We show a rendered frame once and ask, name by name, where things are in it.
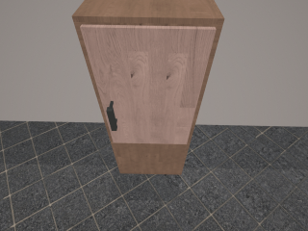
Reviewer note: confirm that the cupboard door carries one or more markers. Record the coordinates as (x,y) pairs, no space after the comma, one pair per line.
(153,74)

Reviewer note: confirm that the handle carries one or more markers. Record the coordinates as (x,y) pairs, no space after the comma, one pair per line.
(111,116)

